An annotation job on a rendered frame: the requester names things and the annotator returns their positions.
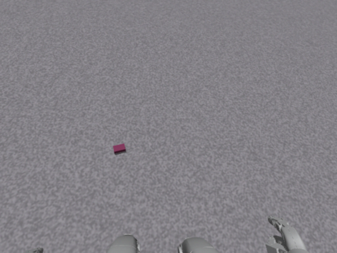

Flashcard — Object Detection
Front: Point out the small box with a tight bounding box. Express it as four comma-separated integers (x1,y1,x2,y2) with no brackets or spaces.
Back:
113,143,126,153

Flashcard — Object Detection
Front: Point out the right robot hand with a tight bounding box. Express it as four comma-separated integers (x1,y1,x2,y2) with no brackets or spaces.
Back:
265,216,307,253

